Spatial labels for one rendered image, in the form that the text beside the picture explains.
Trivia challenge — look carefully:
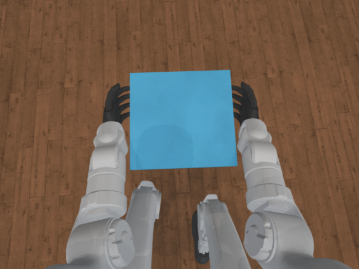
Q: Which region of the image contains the right robot foot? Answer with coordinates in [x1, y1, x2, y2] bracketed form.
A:
[192, 211, 209, 264]

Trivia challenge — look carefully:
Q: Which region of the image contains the left robot forearm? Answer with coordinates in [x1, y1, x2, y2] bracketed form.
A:
[66, 121, 128, 260]

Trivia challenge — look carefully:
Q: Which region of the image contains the robot right upper arm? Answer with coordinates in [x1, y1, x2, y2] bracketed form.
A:
[243, 210, 352, 269]

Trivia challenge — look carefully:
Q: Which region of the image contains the right robot shin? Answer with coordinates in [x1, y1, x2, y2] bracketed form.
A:
[197, 194, 227, 253]

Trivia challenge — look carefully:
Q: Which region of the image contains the robot right hand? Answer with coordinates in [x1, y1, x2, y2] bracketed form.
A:
[231, 82, 259, 127]

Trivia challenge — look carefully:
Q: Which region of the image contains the right robot forearm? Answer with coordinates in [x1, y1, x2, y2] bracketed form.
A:
[237, 118, 314, 242]

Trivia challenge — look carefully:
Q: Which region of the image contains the carton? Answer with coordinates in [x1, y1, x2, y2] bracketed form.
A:
[130, 70, 238, 170]

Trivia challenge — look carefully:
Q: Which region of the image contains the robot left hand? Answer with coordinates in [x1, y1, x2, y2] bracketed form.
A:
[103, 83, 130, 124]

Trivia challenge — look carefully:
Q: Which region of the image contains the robot left upper arm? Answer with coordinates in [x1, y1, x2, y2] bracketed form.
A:
[44, 217, 135, 269]

